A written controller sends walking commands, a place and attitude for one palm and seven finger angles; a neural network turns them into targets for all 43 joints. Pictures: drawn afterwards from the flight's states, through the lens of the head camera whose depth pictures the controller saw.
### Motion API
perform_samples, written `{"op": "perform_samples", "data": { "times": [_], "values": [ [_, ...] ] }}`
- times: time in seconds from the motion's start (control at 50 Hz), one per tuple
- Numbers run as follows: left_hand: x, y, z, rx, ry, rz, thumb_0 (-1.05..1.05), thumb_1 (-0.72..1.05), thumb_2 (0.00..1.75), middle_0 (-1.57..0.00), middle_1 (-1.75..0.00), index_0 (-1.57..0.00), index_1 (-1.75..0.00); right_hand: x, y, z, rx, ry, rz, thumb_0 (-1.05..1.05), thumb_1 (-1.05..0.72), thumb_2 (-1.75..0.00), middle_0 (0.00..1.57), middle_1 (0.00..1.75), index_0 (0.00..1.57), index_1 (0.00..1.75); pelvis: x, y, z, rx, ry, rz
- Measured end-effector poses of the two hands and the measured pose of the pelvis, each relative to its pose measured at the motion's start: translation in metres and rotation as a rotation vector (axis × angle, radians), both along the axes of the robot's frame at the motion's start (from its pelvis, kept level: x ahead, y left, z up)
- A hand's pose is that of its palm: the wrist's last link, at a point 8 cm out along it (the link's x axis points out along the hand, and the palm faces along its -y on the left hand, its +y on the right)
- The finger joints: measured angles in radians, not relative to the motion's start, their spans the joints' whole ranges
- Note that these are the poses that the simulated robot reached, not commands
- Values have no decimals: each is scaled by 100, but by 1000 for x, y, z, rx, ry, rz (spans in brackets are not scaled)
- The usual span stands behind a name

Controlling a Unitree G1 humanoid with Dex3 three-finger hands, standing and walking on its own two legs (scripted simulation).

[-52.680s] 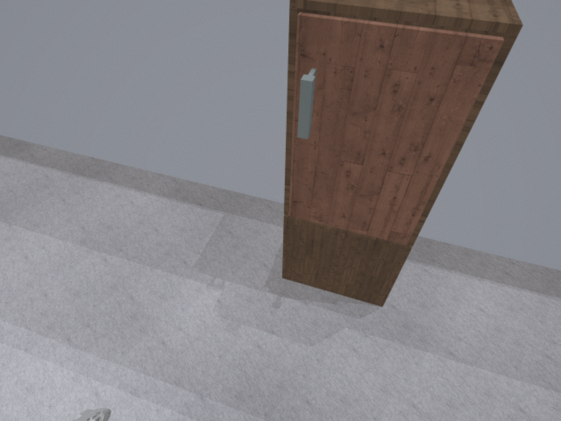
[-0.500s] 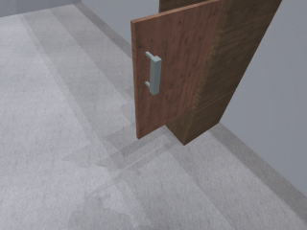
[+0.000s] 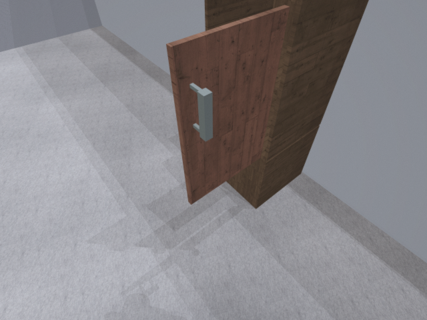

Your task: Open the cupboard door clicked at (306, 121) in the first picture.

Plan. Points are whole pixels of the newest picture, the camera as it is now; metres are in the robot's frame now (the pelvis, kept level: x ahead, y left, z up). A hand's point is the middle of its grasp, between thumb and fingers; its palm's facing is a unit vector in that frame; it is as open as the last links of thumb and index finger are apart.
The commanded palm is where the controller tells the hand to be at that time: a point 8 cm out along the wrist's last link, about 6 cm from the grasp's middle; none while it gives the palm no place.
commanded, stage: let the arm hang, fingers relaxed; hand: left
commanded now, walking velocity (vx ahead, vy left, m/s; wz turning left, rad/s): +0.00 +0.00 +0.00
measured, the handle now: (200, 112) +0.57 +0.07 +0.07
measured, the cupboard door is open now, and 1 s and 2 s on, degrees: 90 90 90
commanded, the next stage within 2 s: look to check the result in 0.12 s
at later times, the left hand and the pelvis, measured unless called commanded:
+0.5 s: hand out of the picture +0.00 +0.15 -0.17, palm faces +0.05 -0.98 -0.18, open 7.4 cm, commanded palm none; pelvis +0.01 -0.01 +0.00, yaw +0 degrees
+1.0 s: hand out of the picture +0.02 +0.16 -0.17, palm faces +0.03 -0.98 -0.20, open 7.4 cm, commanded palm none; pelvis +0.01 -0.01 +0.00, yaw +0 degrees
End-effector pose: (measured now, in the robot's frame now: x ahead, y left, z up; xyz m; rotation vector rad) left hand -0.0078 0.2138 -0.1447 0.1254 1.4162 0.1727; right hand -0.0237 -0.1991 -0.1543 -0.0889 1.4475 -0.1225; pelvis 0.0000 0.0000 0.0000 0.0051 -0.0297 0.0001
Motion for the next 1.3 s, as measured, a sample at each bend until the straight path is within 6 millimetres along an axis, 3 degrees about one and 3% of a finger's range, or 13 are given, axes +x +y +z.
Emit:
{"op": "perform_samples", "data": {
  "times": [0.22,0.44,1.3],
  "values": [
    [-5,-7,0,-10,16,8,1,91,89,-20,-30,-20,-30,-3,-9,2,-12,22,-2,1,-90,-90,19,30,20,29,2,-4,0,-1,3,2],
    [-4,-14,0,-16,23,9,1,91,89,-20,-30,-20,-30,7,-16,3,-19,9,2,1,-90,-90,19,30,20,29,5,-9,1,-3,5,3],
    [36,-1,5,18,-33,-24,0,91,89,-20,-30,-20,-30,41,-41,8,-62,-24,29,1,-90,-90,20,30,20,29,18,-15,4,-5,12,4]
  ]
}}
